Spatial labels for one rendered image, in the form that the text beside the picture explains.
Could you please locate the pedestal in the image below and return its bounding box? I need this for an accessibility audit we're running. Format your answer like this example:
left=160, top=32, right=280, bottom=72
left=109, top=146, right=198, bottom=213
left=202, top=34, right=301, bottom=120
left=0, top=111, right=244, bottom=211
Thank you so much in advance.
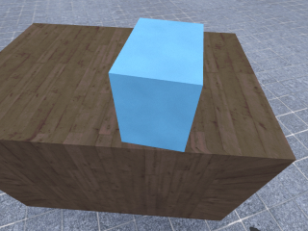
left=0, top=23, right=296, bottom=221

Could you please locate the carton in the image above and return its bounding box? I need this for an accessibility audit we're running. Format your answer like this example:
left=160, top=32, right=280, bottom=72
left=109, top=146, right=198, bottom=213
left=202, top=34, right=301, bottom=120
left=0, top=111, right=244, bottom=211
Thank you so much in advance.
left=108, top=17, right=204, bottom=152

